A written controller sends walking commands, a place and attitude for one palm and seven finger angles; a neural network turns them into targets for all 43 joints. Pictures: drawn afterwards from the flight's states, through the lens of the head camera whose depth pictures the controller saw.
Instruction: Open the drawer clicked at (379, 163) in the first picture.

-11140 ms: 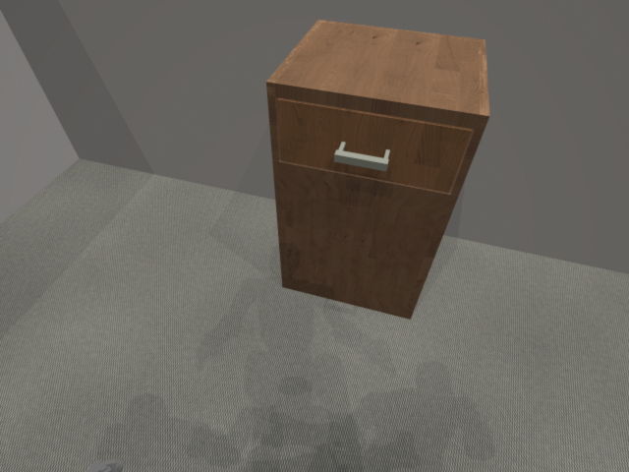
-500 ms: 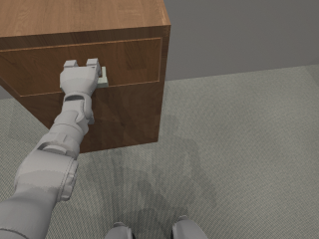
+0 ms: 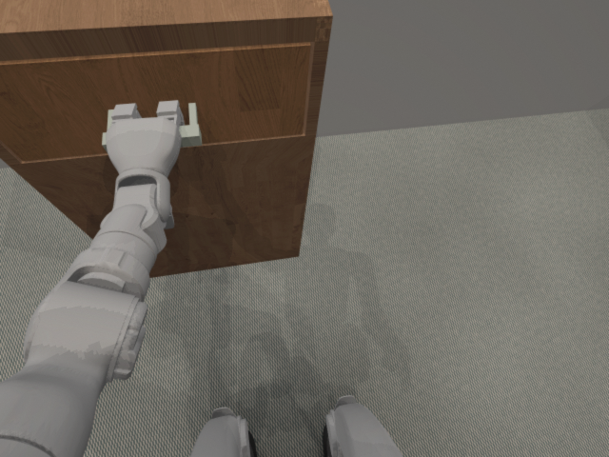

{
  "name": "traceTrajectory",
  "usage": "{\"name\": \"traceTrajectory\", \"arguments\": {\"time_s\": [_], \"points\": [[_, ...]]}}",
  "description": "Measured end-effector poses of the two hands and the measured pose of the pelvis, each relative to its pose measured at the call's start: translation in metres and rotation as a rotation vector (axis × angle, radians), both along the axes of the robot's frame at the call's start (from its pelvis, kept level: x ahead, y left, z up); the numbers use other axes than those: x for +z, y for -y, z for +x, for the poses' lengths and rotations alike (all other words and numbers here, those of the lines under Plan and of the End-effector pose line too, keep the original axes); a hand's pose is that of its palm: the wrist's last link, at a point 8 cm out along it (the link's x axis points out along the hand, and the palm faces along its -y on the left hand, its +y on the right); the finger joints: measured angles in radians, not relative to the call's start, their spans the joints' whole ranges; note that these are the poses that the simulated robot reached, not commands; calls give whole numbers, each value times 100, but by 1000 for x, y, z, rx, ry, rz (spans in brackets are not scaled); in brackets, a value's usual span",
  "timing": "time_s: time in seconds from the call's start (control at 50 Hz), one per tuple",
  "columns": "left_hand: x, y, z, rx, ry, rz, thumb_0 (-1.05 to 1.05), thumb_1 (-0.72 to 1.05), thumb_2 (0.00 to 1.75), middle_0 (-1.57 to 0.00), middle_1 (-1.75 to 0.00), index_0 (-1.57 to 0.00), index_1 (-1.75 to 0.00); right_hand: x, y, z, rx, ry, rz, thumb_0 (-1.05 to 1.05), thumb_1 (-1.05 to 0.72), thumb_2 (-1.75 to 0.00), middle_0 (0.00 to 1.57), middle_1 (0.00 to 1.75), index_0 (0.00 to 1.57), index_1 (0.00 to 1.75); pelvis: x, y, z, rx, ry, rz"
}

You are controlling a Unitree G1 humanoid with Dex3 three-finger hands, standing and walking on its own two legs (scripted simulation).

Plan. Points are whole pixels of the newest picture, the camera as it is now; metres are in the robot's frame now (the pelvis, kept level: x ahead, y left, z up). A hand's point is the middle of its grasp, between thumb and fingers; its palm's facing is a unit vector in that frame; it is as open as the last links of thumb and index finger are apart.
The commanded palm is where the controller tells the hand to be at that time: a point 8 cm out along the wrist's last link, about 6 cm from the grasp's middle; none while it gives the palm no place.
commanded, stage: lower the fingers behind the handle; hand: left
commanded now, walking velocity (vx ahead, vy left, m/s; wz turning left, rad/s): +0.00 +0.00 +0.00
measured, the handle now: (153, 126) +0.58 +0.15 +0.01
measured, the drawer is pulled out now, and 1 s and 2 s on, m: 0.00 0.00 0.08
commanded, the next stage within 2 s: close the thumb around the handle in 0.34 s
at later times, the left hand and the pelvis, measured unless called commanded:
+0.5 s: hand (159, 169) +0.52 +0.15 -0.01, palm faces -0.05 -0.01 -1.00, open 13.8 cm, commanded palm +0.50 +0.14 +0.04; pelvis +0.00 +0.00 +0.00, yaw +0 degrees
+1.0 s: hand (159, 166) +0.52 +0.15 -0.01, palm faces -0.05 -0.02 -1.00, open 6.4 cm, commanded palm +0.51 +0.14 +0.04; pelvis +0.00 +0.00 +0.00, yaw +0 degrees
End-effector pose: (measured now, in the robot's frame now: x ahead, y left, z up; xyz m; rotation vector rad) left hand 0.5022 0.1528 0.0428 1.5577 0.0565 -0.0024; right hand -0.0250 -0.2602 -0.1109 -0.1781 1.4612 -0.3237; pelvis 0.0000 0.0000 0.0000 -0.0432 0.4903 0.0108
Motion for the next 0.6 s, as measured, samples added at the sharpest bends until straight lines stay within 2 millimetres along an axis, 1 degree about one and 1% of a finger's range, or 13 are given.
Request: {"name": "traceTrajectory", "arguments": {"time_s": [0.26,0.5,0.6], "points": [[2,11,4,9,-27,-16,0,-49,30,-31,-120,-32,-120,-2,-3,0,-13,9,13,0,-91,-90,20,30,20,30,1,2,0,-7,5,3],[2,2,-3,16,-15,-1,0,-48,31,-31,-120,-32,-120,0,2,0,-5,5,10,0,-91,-90,20,30,20,30,3,3,0,-5,14,5],[4,3,-5,12,-15,-10,0,-38,35,-31,-122,-33,-121,1,4,3,-1,10,3,0,-91,-90,20,30,20,30,4,3,1,-3,16,4]]}}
